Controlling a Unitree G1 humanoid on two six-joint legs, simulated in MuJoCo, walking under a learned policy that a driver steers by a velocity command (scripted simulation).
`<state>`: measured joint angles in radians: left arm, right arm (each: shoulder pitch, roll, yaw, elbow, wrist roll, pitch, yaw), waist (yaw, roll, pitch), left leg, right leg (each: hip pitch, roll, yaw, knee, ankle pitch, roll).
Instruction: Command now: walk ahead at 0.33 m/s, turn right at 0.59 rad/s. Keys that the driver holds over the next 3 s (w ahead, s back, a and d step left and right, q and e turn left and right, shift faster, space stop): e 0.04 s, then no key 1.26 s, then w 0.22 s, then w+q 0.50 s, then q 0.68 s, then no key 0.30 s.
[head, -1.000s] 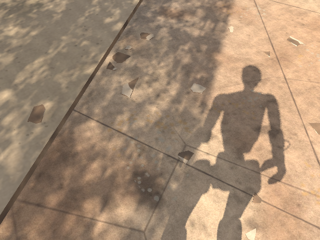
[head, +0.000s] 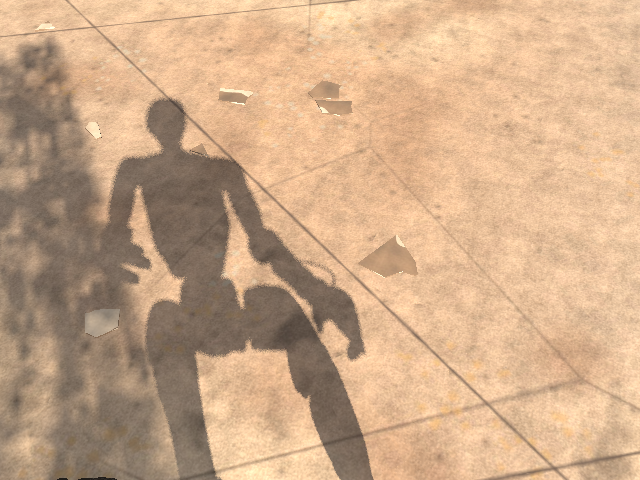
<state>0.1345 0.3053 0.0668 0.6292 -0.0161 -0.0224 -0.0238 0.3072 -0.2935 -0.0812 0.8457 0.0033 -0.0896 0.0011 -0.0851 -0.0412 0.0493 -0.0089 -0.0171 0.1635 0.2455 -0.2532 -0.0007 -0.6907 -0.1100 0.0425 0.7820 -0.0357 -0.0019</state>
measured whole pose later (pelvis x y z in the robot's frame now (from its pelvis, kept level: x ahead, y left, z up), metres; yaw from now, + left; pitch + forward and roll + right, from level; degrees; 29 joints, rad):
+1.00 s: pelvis +0.21 -0.02 +0.00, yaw -7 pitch -1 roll +0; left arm 0.17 0.23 0.05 0.89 0.01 0.02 0.03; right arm 0.16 -0.24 -0.01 0.93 -0.01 -0.01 -0.02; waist 0.00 0.00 0.04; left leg -0.18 0.01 0.00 0.52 -0.31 -0.01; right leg -0.22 0.02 0.03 0.51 -0.27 -0.01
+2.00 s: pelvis +0.44 -0.03 -0.03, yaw +5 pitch +1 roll +0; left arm 0.44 0.22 0.03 1.08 0.00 -0.07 0.04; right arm -0.04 -0.22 -0.04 0.79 0.03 -0.05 0.07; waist 0.06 0.01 0.05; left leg -0.57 -0.01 0.10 0.63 -0.10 0.13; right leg 0.20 -0.03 -0.24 0.32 -0.49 0.03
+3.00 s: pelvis +0.67 +0.03 -0.01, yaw +36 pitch +1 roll -1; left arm 0.17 0.30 0.06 0.79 0.00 0.01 0.02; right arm 0.20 -0.26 -0.04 0.68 -0.03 0.04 -0.01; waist 0.02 -0.04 0.03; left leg -0.28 -0.01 -0.02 0.54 -0.29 0.04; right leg -0.41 -0.06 -0.02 0.77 -0.47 0.04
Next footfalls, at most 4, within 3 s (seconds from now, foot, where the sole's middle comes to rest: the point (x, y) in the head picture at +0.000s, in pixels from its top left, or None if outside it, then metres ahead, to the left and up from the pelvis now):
0.12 right None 0.24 -0.14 -0.78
0.50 left None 0.24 0.10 -0.78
2.02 left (283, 404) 0.62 0.07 -0.78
2.50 right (332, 317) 0.83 -0.06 -0.78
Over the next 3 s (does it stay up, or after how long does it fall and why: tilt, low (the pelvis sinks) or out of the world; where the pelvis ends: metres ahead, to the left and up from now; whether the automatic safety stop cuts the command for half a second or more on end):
stays up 0.67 0.03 -0.01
